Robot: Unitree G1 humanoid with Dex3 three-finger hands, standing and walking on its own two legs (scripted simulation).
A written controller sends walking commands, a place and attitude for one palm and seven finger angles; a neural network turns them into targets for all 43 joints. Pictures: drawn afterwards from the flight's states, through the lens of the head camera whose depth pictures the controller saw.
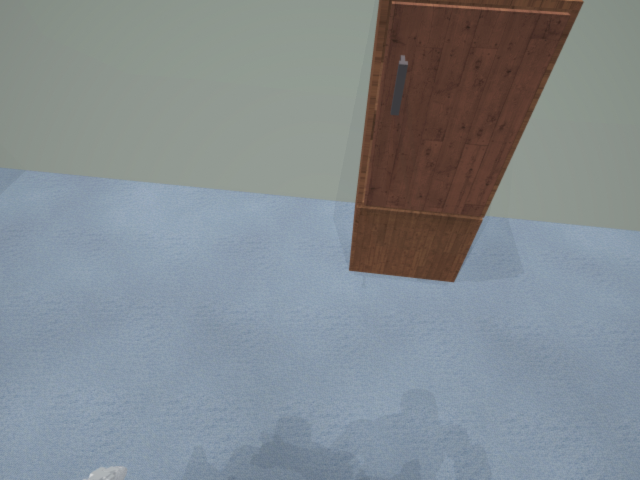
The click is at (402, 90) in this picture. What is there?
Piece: cupboard door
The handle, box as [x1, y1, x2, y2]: [391, 55, 407, 115]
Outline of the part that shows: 404,55 401,55 398,64 391,106 391,114 398,115 407,67 407,61 404,60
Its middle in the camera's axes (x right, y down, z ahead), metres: +0.19 -0.38 +0.95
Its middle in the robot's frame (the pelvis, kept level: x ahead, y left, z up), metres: +0.98 -0.14 +0.04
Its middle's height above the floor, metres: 0.81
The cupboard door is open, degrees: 0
